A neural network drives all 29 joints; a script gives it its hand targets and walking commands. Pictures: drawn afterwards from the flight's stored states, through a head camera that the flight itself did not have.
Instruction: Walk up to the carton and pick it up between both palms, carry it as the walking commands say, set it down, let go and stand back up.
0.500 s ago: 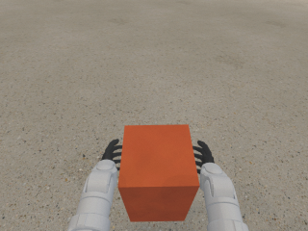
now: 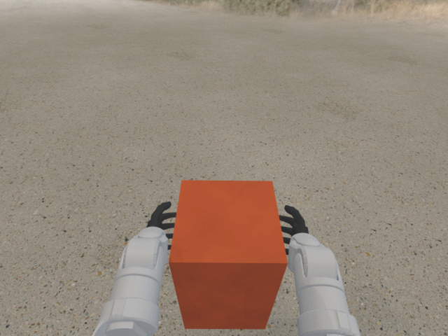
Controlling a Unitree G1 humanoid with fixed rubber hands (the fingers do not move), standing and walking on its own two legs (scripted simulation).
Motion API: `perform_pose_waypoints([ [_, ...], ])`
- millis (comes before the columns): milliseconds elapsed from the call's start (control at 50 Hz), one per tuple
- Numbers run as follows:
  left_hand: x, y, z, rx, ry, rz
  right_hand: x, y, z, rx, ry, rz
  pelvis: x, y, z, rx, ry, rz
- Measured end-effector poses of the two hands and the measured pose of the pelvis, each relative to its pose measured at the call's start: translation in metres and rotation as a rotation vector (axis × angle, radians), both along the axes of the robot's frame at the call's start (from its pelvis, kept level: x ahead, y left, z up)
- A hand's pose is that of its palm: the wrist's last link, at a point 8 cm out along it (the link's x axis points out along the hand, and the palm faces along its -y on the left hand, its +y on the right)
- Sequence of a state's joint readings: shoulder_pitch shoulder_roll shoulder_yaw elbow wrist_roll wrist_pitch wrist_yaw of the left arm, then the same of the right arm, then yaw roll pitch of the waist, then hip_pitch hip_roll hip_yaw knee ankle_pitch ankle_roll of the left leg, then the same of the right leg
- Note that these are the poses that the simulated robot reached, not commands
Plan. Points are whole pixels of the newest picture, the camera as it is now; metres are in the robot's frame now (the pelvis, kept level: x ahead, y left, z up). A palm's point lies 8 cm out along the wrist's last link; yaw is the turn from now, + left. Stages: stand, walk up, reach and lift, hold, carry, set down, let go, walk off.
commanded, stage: reach and lift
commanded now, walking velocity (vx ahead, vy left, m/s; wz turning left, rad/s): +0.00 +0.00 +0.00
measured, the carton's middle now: (225, 259) +0.31 +0.00 -0.02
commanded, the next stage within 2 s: hold in 0.84 s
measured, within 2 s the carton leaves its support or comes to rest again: neither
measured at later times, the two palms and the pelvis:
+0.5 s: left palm (153, 239) +0.31 +0.14 +0.05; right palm (296, 241) +0.31 -0.13 +0.05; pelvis +0.01 +0.00 +0.00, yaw +0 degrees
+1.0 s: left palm (154, 244) +0.29 +0.13 +0.05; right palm (300, 247) +0.29 -0.14 +0.05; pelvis +0.01 +0.00 +0.00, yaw +0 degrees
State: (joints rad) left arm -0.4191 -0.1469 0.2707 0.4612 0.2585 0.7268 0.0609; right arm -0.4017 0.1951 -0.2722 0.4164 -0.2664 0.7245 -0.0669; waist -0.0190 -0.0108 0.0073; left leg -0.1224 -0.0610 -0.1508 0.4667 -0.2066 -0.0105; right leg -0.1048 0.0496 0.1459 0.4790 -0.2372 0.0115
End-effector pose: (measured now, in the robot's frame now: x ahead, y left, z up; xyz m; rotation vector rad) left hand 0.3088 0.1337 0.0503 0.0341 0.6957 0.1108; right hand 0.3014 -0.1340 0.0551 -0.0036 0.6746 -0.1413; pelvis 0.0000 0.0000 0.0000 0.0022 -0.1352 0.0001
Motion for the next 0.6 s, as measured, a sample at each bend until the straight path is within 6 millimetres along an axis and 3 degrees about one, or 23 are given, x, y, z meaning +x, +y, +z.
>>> perform_pose_waypoints([
  [600, -0.005, 0.001, -0.003, 0.017, 0.003, 0.018, 0.004, 0.001, -0.002, -0.015, 0.003, 0.044, 0.014, -0.002, 0.003, -0.002, 0.004, -0.005],
])
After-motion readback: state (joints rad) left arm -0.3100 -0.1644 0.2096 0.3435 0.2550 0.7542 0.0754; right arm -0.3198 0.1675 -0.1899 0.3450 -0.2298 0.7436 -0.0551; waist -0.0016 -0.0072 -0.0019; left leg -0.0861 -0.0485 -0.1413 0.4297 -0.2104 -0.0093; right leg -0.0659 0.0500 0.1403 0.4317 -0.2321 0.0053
